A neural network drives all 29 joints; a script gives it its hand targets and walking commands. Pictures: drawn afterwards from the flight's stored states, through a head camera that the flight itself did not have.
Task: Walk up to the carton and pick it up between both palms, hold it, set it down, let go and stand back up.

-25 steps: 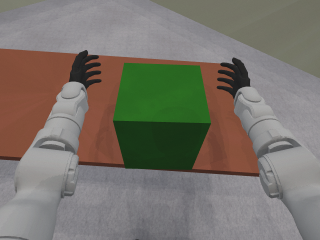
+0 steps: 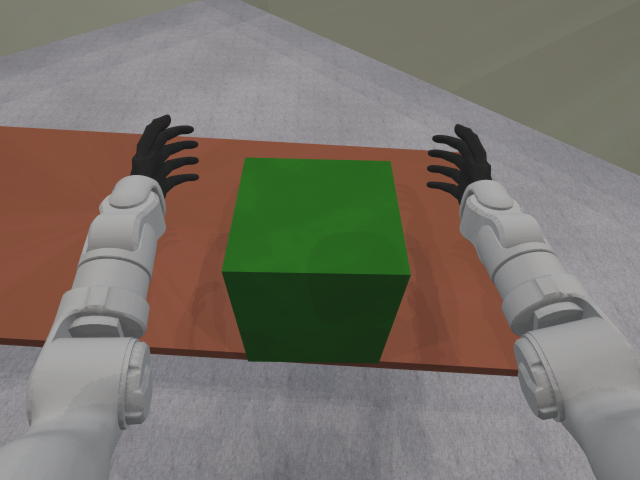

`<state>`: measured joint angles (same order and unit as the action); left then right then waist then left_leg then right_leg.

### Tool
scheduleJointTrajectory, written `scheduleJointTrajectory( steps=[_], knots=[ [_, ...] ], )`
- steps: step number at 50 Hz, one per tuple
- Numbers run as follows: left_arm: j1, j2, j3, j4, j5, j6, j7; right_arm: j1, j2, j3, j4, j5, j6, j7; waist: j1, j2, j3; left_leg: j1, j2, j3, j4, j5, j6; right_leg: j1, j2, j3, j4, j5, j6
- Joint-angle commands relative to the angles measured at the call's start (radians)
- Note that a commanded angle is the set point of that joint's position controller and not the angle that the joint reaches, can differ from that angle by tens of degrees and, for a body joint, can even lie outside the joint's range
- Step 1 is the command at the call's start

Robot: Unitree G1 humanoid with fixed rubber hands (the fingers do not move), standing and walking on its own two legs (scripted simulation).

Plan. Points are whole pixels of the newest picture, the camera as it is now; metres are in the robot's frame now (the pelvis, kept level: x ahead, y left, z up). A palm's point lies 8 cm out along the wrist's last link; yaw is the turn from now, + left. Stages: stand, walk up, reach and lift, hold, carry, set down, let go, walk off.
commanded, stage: set down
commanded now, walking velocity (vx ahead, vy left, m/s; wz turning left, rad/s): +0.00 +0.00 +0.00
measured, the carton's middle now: (315, 266) +0.41 +0.02 +0.00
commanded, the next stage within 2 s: none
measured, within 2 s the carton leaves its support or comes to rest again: neither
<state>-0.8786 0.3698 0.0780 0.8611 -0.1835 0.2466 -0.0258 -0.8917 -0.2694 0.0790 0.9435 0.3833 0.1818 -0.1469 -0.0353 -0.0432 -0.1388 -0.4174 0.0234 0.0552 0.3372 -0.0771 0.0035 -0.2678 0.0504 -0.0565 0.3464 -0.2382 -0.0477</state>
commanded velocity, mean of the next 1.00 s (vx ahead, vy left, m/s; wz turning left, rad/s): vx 0.00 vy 0.00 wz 0.00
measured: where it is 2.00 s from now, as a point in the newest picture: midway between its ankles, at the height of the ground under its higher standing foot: outside the picture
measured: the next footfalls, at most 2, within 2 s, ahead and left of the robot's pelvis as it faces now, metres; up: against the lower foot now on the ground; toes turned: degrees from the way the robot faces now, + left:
none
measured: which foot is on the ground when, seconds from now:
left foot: down 0.00-1.00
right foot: down 0.00-1.00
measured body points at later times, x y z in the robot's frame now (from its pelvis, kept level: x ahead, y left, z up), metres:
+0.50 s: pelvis +0.01 +0.00 +0.00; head +0.02 +0.01 +0.45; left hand +0.38 +0.23 +0.07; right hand +0.36 -0.19 +0.07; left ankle +0.05 +0.12 -0.74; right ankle -0.05 -0.08 -0.74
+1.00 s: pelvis +0.01 +0.01 +0.00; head +0.01 +0.03 +0.45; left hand +0.30 +0.24 +0.01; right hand +0.28 -0.19 +0.01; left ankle +0.05 +0.12 -0.74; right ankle -0.05 -0.08 -0.74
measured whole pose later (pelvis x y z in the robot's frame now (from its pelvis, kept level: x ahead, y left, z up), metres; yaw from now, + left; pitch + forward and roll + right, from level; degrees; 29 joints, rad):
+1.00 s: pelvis +0.01 +0.01 +0.00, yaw -1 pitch +1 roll +0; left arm -0.07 0.28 0.04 0.54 -0.19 -0.19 -0.05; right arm -0.04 -0.15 0.06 0.52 0.24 -0.16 -0.10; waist 0.00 -0.05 -0.05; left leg -0.26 0.01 0.07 0.37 -0.13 0.01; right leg -0.10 0.04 -0.04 0.36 -0.28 -0.04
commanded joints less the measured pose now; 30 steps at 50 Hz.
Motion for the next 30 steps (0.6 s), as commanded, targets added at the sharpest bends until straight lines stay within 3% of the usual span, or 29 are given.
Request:
scheduleJointTrajectory(
  steps=[1, 4, 5, 6, 7, 8, 10, 12, 13, 14, 15, 20, 21, 22, 24, 26, 28, 29, 30],
  knots=[
    [-0.376, 0.135, 0.046, -0.209, 0.019, -0.042, -0.005, -0.363, -0.151, -0.039, -0.199, -0.003, -0.052, -0.007, 0.013, 0.1, -0.474, 0.554, -0.015, -0.068, 0.087, 0.389, -0.007, -0.029, -0.027, 0.027, -0.029, 0.524, 0.107],
    [-0.294, 0.129, 0.062, -0.27, 0.024, -0.05, -0.017, -0.301, -0.116, -0.018, -0.291, -0.007, -0.068, -0.015, -0.001, 0.037, -0.453, 0.536, -0.02, -0.051, 0.07, 0.365, 0.006, 0.017, -0.023, 0.018, -0.044, 0.538, 0.118],
    [-0.242, 0.121, 0.08, -0.259, 0.044, -0.065, -0.021, -0.26, -0.116, -0.023, -0.325, -0.011, -0.078, -0.015, 0.016, 0.075, -0.456, 0.546, -0.021, -0.055, 0.072, 0.382, 0.004, 0.021, -0.028, 0.037, -0.027, 0.569, 0.12],
    [-0.229, 0.132, 0.083, -0.309, 0.04, -0.072, -0.028, -0.22, -0.105, -0.022, -0.346, -0.014, -0.089, -0.021, 0.009, 0.067, -0.443, 0.543, -0.034, -0.05, 0.073, 0.374, 0.001, 0.036, -0.037, 0.05, -0.039, 0.578, 0.126],
    [-0.241, 0.155, 0.103, -0.316, 0.042, -0.082, -0.029, -0.263, -0.115, -0.042, -0.371, -0.022, -0.099, -0.024, 0.023, 0.079, -0.451, 0.513, -0.031, -0.053, 0.074, 0.353, 0.008, 0.03, -0.03, 0.046, -0.027, 0.557, 0.127],
    [-0.208, 0.149, 0.098, -0.314, 0.045, -0.088, -0.028, -0.201, -0.095, -0.036, -0.361, -0.02, -0.105, -0.025, 0.029, 0.08, -0.411, 0.507, -0.028, -0.049, 0.073, 0.368, 0.009, 0.019, -0.031, 0.042, -0.03, 0.535, 0.118],
    [-0.199, 0.153, 0.09, -0.365, 0.038, -0.1, -0.029, -0.178, -0.11, -0.069, -0.399, -0.043, -0.122, -0.028, 0.008, 0.1, -0.43, 0.546, -0.023, -0.057, 0.074, 0.373, -0.009, 0.001, -0.023, 0.037, -0.035, 0.496, 0.112],
    [-0.111, 0.122, 0.082, -0.426, 0.026, -0.123, -0.035, -0.086, -0.086, -0.052, -0.502, -0.052, -0.155, -0.026, 0.013, 0.069, -0.468, 0.573, -0.021, -0.051, 0.092, 0.406, -0.007, 0.02, -0.019, 0.041, -0.043, 0.536, 0.111],
    [-0.029, 0.09, 0.084, -0.457, 0.034, -0.135, -0.039, 0.017, -0.062, -0.031, -0.529, -0.038, -0.172, -0.026, 0.023, 0.089, -0.496, 0.608, -0.025, -0.049, 0.098, 0.44, -0.013, 0.034, -0.024, 0.05, -0.037, 0.592, 0.114],
    [-0.062, 0.121, 0.097, -0.501, 0.025, -0.145, -0.039, -0.047, -0.089, -0.058, -0.556, -0.047, -0.185, -0.032, 0.014, 0.09, -0.49, 0.597, -0.029, -0.057, 0.107, 0.429, -0.01, 0.018, -0.03, 0.051, -0.034, 0.582, 0.127],
    [-0.116, 0.138, 0.1, -0.468, 0.019, -0.147, -0.039, -0.068, -0.084, -0.079, -0.582, -0.059, -0.181, -0.032, 0.006, 0.084, -0.456, 0.569, -0.029, -0.049, 0.098, 0.368, -0.004, -0.011, -0.024, 0.043, -0.039, 0.503, 0.126],
    [0.016, 0.117, 0.084, -0.462, 0.003, -0.159, -0.037, 0.078, -0.048, -0.072, -0.597, -0.077, -0.171, -0.031, 0.021, 0.055, -0.366, 0.537, -0.02, -0.05, 0.072, 0.298, 0.007, -0.015, -0.04, 0.07, -0.051, 0.417, 0.109],
    [0.069, 0.107, 0.084, -0.466, 0.003, -0.164, -0.037, 0.118, -0.061, -0.062, -0.61, -0.06, -0.169, -0.024, 0.036, 0.059, -0.339, 0.552, -0.016, -0.053, 0.066, 0.289, 0.01, -0.02, -0.042, 0.082, -0.06, 0.396, 0.112],
    [0.022, 0.129, 0.084, -0.475, -0.004, -0.174, -0.036, 0.106, -0.058, -0.063, -0.621, -0.065, -0.165, -0.025, 0.033, 0.063, -0.33, 0.521, -0.017, -0.053, 0.063, 0.262, 0.01, -0.026, -0.047, 0.08, -0.058, 0.358, 0.105],
    [0.197, 0.081, 0.086, -0.502, 0.015, -0.198, -0.04, 0.267, -0.009, -0.038, -0.603, -0.071, -0.189, -0.02, 0.032, 0.072, -0.305, 0.567, -0.02, -0.051, 0.062, 0.3, 0.009, 0.005, -0.051, 0.09, -0.063, 0.402, 0.111],
    [0.079, 0.117, 0.083, -0.491, -0.004, -0.215, -0.043, 0.18, -0.044, -0.078, -0.625, -0.084, -0.198, -0.016, 0.038, 0.085, -0.334, 0.516, -0.02, -0.052, 0.065, 0.276, 0.015, -0.018, -0.05, 0.089, -0.059, 0.384, 0.106],
    [0.18, 0.088, 0.065, -0.498, 0.02, -0.227, -0.04, 0.272, -0.026, -0.056, -0.605, -0.085, -0.208, -0.011, 0.039, 0.088, -0.296, 0.546, -0.013, -0.06, 0.068, 0.279, 0.005, -0.02, -0.053, 0.086, -0.06, 0.371, 0.104],
    [0.124, 0.11, 0.055, -0.503, 0.005, -0.239, -0.035, 0.227, -0.041, -0.08, -0.61, -0.087, -0.212, -0.009, 0.036, 0.089, -0.295, 0.529, -0.012, -0.066, 0.066, 0.257, 0.004, -0.046, -0.056, 0.086, -0.071, 0.328, 0.102],
    [0.254, 0.073, 0.064, -0.494, 0.014, -0.253, -0.035, 0.358, -0.018, -0.058, -0.594, -0.08, -0.223, 0.0, 0.049, 0.083, -0.286, 0.568, -0.003, -0.078, 0.068, 0.291, 0.003, -0.025, -0.062, 0.104, -0.07, 0.364, 0.092]
  ],
)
